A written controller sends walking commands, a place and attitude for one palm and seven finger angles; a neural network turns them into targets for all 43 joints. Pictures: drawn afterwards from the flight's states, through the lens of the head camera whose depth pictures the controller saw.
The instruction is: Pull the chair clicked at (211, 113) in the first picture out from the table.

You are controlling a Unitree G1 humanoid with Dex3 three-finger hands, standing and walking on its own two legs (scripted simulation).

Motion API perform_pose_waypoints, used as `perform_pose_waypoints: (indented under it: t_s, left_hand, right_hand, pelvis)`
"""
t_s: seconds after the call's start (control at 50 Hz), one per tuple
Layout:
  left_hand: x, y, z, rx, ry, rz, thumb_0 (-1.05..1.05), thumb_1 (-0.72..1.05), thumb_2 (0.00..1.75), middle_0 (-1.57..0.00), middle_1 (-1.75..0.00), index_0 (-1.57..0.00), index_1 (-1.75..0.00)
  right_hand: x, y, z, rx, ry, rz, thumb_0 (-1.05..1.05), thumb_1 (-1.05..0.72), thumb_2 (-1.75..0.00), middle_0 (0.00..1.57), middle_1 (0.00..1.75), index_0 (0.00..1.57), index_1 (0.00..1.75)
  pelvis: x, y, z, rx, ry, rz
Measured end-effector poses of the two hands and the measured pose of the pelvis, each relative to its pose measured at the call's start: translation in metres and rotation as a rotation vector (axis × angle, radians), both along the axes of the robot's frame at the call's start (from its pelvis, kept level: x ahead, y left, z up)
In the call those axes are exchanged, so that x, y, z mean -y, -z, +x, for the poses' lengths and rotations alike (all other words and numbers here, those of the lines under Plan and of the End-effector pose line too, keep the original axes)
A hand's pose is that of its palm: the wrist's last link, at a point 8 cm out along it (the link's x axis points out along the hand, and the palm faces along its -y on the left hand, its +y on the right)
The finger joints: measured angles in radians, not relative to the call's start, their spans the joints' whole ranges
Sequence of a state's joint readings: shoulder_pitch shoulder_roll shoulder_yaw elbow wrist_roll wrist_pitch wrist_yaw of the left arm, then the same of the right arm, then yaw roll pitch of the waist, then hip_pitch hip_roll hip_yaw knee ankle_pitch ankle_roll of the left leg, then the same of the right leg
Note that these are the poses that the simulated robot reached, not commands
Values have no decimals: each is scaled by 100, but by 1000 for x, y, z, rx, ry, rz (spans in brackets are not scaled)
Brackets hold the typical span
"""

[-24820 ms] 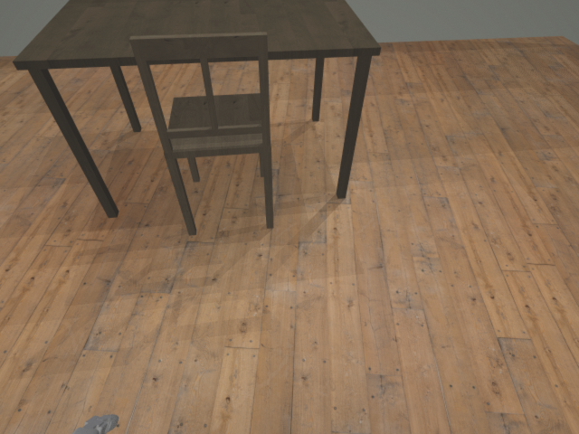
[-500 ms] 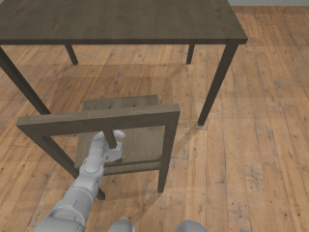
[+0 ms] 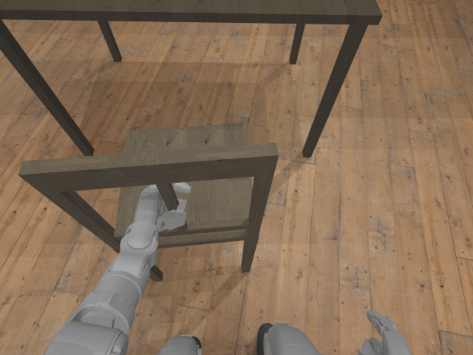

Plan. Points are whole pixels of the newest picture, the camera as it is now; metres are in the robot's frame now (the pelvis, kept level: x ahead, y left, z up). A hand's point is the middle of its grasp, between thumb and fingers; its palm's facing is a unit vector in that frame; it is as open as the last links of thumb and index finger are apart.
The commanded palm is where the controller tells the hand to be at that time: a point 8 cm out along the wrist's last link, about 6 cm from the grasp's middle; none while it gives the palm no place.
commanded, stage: step backward, pulling the chair out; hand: left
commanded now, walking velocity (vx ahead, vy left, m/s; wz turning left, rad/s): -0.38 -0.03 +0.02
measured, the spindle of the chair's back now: (173, 207) +0.38 +0.14 -0.09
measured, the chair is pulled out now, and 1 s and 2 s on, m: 0.44 0.63 0.63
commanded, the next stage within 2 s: stop walking, hand still on the chair in 0.28 s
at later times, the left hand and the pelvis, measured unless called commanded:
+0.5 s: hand (173, 285) +0.22 +0.12 -0.06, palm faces -0.04 -0.99 -0.15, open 5.2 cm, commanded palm +0.21 +0.17 -0.05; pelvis -0.11 +0.01 +0.00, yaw +2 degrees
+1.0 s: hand (161, 324) +0.16 +0.13 -0.06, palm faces -0.06 -0.98 -0.17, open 5.4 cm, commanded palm +0.15 +0.18 -0.05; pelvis -0.11 +0.02 +0.01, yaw +0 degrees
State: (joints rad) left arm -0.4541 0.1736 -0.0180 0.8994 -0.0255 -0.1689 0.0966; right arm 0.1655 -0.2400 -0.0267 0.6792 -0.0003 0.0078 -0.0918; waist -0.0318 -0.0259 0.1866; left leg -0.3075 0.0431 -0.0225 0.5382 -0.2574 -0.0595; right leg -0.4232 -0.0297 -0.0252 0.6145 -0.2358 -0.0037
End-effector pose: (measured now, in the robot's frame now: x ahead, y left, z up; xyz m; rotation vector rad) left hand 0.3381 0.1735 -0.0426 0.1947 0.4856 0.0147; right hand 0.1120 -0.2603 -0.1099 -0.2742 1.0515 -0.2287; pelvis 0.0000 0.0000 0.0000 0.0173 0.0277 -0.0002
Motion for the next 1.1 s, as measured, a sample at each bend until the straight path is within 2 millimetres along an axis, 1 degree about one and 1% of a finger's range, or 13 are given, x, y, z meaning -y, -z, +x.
perform_pose_waypoints:
  t_s: [0.1,0.18,0.3,0.4,0.44,0.5,0.56,0.64,0.72,0.8,0.96,1.1]
  left_hand:
    - [3,-1,-26,-1,-43,11,4,67,79,-29,-123,-50,-145]
    - [7,-1,-48,-11,-77,8,4,67,79,-30,-121,-50,-145]
    - [11,-3,-78,-44,-75,-2,5,67,78,-28,-121,-50,-145]
    - [9,-1,-101,-36,-24,-19,4,68,78,-26,-125,-50,-145]
    - [8,-3,-112,-29,-7,-28,4,69,78,-24,-125,-50,-145]
    - [5,-4,-131,-43,-4,-35,4,70,78,-23,-124,-50,-145]
    - [2,-4,-148,-50,-10,-34,4,70,78,-24,-124,-50,-145]
    - [0,-4,-166,-55,-24,-28,5,69,80,-26,-124,-50,-145]
    - [-2,-5,-179,-63,-28,-27,5,68,81,-27,-124,-50,-145]
    - [-3,-5,-187,-66,-17,-22,5,67,82,-28,-124,-50,-145]
    - [-6,-4,-189,-55,15,-17,4,66,82,-28,-126,-50,-145]
    - [-7,-4,-188,-47,27,-17,4,66,83,-28,-127,-50,-145]
  right_hand:
    - [-10,16,-21,-5,-12,101,1,-90,-90,20,29,20,30]
    - [-7,23,-45,-37,7,127,1,-90,-90,21,30,20,30]
    - [8,18,-75,-55,-15,65,1,-90,-90,21,30,20,30]
    - [12,10,-101,-33,-16,-19,1,-90,-90,20,29,20,30]
    - [8,3,-113,-26,3,-29,1,-91,-90,20,29,20,30]
    - [-2,-2,-130,-6,15,-9,1,-91,-90,20,29,20,30]
    - [-15,4,-143,-20,13,51,1,-90,-90,20,29,20,30]
    - [-27,13,-156,-49,8,109,1,-90,-90,20,29,20,30]
    - [-32,12,-160,-46,21,118,1,-90,-90,21,30,20,30]
    - [-32,8,-156,-18,27,101,1,-90,-90,21,30,20,30]
    - [-33,-2,-135,49,32,68,1,-90,-90,20,29,20,30]
    - [-38,-7,-118,80,16,66,1,-90,-90,20,29,20,30]
  pelvis:
    - [15,3,-19,13,12,-34]
    - [22,1,-38,10,-8,-12]
    - [16,-1,-65,-3,-45,21]
    - [1,5,-91,-9,-69,8]
    - [-3,3,-102,17,-43,34]
    - [-7,-1,-109,32,-30,12]
    - [-5,-1,-110,38,-35,-3]
    - [-3,-3,-115,59,-34,-23]
    - [-5,-6,-116,55,-31,-16]
    - [-11,-7,-115,53,-19,-11]
    - [-20,-8,-113,52,-6,-6]
    - [-21,-8,-111,48,-6,-5]
